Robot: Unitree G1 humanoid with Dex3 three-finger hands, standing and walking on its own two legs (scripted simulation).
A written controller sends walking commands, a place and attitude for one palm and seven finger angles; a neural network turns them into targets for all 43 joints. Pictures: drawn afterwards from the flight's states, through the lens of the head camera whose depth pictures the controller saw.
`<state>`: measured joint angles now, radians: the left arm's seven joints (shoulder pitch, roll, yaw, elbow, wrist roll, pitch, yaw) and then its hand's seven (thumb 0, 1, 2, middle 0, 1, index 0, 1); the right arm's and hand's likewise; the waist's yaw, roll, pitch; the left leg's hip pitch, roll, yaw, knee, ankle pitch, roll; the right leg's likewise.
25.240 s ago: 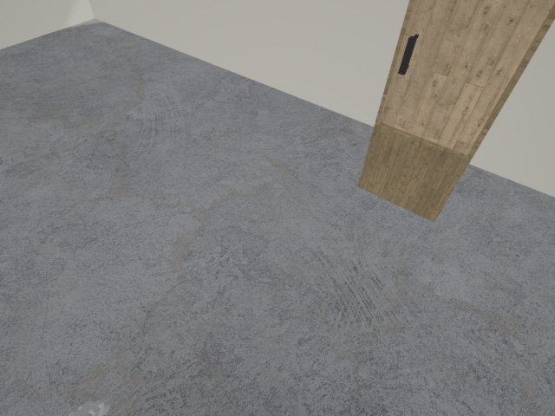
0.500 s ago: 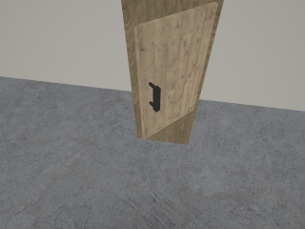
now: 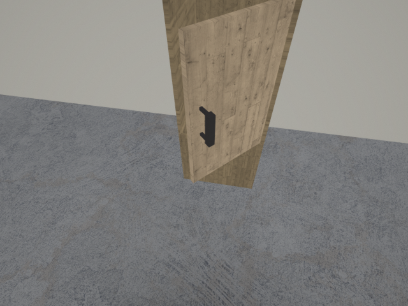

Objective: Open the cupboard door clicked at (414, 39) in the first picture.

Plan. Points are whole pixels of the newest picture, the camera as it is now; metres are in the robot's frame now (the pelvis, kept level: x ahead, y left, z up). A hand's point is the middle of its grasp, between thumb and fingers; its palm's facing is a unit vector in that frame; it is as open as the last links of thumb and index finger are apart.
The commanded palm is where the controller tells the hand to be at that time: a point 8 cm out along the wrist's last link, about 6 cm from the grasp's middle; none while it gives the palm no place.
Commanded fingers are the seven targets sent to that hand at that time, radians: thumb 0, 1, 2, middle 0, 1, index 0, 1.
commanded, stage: look to check the result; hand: left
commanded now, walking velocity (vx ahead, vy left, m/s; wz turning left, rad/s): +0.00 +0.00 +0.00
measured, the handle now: (206, 126) +0.61 +0.03 -0.05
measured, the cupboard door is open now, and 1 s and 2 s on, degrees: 46 46 46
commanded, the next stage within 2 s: walk to a spot facing it in 0.18 s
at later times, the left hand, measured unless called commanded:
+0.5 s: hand out of the picture +0.07 +0.22 -0.17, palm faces -0.04 -0.96 -0.29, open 7.4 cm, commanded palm none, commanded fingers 0.00 0.90 0.90 -0.20 -0.30 -0.20 -0.30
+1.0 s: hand out of the picture +0.09 +0.17 -0.17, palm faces -0.27 -0.93 -0.26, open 7.4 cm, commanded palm none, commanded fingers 0.00 0.90 0.90 -0.20 -0.30 -0.20 -0.30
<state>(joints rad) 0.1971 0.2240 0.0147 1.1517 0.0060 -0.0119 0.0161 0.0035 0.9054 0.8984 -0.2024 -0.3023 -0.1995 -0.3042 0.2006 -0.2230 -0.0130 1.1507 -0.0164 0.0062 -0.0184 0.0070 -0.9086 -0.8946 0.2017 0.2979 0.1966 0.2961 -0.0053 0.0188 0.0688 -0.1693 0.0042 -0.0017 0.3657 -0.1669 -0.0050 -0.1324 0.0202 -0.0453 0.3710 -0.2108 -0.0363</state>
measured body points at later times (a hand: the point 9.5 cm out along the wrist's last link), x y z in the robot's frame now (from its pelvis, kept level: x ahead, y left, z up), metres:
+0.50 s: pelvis +0.01 +0.00 +0.00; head +0.03 -0.01 +0.45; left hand +0.07 +0.27 -0.15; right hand +0.06 -0.26 -0.15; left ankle +0.02 +0.12 -0.75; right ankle +0.00 -0.09 -0.75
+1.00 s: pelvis -0.01 -0.02 +0.00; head +0.05 -0.04 +0.44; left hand +0.10 +0.22 -0.15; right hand +0.01 -0.29 -0.15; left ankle +0.02 +0.14 -0.70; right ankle -0.02 -0.10 -0.75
